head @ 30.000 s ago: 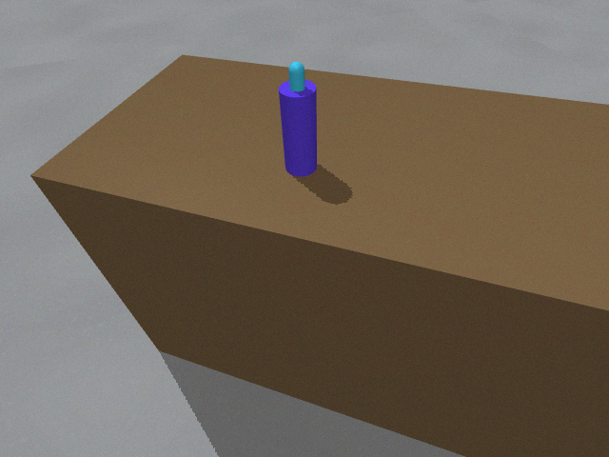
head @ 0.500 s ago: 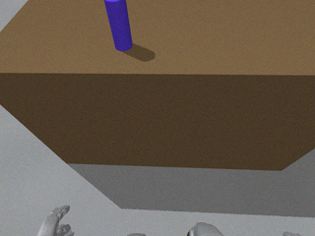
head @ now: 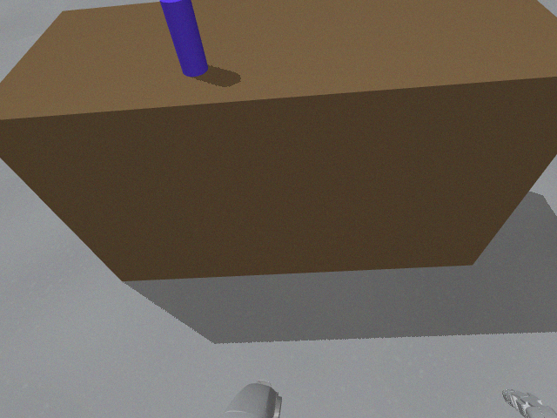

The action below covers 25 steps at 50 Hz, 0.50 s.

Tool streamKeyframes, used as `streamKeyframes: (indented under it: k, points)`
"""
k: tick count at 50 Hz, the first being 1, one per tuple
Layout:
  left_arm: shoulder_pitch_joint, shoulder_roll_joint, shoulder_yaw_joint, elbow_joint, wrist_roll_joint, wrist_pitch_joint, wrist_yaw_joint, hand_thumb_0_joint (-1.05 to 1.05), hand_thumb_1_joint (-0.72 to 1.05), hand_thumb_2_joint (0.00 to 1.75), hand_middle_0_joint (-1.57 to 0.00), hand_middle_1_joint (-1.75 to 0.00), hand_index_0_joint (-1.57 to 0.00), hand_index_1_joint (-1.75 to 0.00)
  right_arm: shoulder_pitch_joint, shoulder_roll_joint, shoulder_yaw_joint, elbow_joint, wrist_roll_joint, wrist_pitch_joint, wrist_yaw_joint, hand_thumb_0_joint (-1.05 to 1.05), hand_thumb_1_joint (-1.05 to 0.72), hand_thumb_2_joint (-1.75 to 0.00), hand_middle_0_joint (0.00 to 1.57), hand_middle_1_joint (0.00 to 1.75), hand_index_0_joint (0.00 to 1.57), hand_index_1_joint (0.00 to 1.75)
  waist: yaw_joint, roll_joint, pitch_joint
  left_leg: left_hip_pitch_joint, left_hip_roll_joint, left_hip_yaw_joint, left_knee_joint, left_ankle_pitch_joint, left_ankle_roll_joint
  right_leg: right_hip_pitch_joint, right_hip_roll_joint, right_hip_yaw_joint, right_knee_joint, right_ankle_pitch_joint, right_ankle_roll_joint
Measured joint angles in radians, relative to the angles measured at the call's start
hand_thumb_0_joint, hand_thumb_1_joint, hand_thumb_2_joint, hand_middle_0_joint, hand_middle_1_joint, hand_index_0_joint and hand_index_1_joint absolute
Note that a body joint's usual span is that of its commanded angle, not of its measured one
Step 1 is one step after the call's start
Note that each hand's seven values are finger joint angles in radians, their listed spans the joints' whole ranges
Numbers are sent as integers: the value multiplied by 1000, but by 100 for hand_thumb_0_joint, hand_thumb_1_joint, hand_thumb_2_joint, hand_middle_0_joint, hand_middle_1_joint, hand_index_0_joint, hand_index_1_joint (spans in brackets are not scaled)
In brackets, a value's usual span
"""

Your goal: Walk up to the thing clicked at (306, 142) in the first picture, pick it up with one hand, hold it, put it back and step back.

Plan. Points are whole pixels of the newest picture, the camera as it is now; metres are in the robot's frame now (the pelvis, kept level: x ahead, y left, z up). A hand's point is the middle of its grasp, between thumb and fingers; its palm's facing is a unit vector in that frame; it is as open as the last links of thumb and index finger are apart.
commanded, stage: step back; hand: left
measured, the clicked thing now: (183, 26) +0.84 +0.26 +0.14
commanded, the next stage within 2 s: stand in 1.74 s
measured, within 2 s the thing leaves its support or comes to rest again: neither
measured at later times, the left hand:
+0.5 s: hand out of the picture -0.08 +0.26 -0.14, palm faces +0.05 -0.92 -0.38, open 7.3 cm
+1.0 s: hand out of the picture -0.26 +0.26 -0.14, palm faces +0.13 -0.91 -0.40, open 7.3 cm
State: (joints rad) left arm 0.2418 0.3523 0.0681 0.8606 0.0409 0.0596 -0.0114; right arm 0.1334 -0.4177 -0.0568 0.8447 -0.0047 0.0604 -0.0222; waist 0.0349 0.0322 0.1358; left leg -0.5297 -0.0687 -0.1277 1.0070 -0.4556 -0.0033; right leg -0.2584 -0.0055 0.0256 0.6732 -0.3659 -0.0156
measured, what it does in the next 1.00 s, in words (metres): walks backwards: left foot, then right foot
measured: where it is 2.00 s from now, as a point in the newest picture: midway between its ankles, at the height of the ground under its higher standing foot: outside the picture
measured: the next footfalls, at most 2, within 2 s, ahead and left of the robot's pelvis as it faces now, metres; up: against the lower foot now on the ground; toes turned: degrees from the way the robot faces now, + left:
left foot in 0.24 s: -0.07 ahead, +0.12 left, +0.00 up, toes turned +4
right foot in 0.56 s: -0.21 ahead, -0.14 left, +0.00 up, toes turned +6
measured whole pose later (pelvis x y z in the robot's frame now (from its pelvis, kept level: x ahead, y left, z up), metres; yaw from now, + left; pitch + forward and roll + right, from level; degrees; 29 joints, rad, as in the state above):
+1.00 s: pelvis -0.29 -0.03 +0.01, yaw +7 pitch -3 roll +1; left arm 0.22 0.41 0.06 0.96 0.02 0.03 -0.01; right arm 0.21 -0.35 -0.04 1.00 -0.04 0.01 0.02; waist 0.02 -0.02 0.07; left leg -0.23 -0.02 -0.02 0.58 -0.31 0.02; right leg -0.34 -0.02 0.01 0.79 -0.45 -0.02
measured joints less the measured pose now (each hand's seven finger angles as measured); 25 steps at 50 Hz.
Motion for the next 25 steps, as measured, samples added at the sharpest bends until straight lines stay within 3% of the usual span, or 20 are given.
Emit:
streamKeyframes:
  k: [2, 5, 9, 11, 13, 14, 16, 19, 22, 25]
  points:
    - [-6, -7, -1, -5, 4, 2, 6, 1, 90, 90, -20, -30, -21, -30, 26, -5, 2, 9, 3, -7, 0, 0, -90, -90, 20, 30, 21, 30, -6, 1, -8, 2, -33, -7, 94, 1, -2, -10, -13, -8, -26, 32, 0]
    - [-33, -2, -1, -31, 6, -3, 16, 1, 90, 90, -20, -31, -21, -30, 63, -4, 6, 19, 1, -12, 1, 0, -90, -90, 20, 30, 20, 29, -15, -2, -3, 62, -31, 16, 93, -22, -11, -36, -25, -29, -41, 66, -2]
    - [-88, 16, -2, -77, 2, -13, 30, 1, 90, 90, -20, -31, -21, -30, 88, 9, 10, 35, -9, -10, 5, 1, -90, -90, 20, 30, 20, 29, -27, -13, 20, 190, 13, 65, -119, -45, -10, -89, -42, -67, -19, 94, 1]
    - [-116, 28, -5, -93, -6, -11, 31, 1, 90, 90, -20, -31, -21, -30, 93, 16, 11, 38, -12, -16, 9, 1, -90, -90, 20, 30, 20, 30, -34, -22, 30, 264, 34, 94, -284, 19, 1, -125, -53, -84, 17, 97, 6]
    - [-148, 45, -4, -93, -13, -1, 31, 0, 90, 90, -20, -31, -21, -30, 81, 39, 9, 51, -18, -23, 11, 1, -90, -90, 20, 30, 21, 30, -29, -71, 56, 293, 9, 123, -357, 101, 17, -155, -85, -65, 59, 99, 10]
    - [-154, 46, -2, -85, -19, 4, 32, 0, 90, 90, -20, -30, -21, -30, 76, 46, 14, 53, -18, -21, 17, 1, -90, -90, 20, 30, 21, 30, -24, -81, 60, 285, 8, 132, -350, 105, 22, -170, -73, -42, 89, 40, 6]
    - [-159, 39, -1, -64, -21, 19, 32, 0, 91, 90, -20, -30, -21, -30, 70, 48, 21, 51, -22, -23, 26, 1, -90, -90, 21, 30, 21, 30, -40, -61, 53, 260, 33, 116, -339, 116, 29, -206, 3, 12, 249, -112, 2]
    - [-147, 40, 1, -45, -34, 24, 30, 0, 91, 90, -20, -30, -21, -30, 56, 56, 31, 48, -26, -24, 19, 1, -90, -90, 21, 30, 21, 30, -42, -54, 33, 241, 63, 110, -377, 165, 26, -228, 88, 78, 471, -152, -5]
    - [-122, 38, 3, -35, -32, 15, 25, 0, 91, 90, -20, -30, -21, -30, 27, 51, 28, 33, -31, -20, 16, 1, -90, -90, 21, 30, 21, 30, -31, -46, 22, 212, 89, 117, -399, 207, 24, -169, 90, 73, 457, -163, 14]
    - [-98, 35, -2, -21, -26, 6, 21, 0, 91, 90, -20, -30, -21, -30, -9, 35, 22, 4, -32, -20, 15, 1, -90, -90, 21, 30, 21, 30, -19, -32, 23, 167, 112, 130, -390, 236, 13, -64, 53, 40, 255, -157, 25]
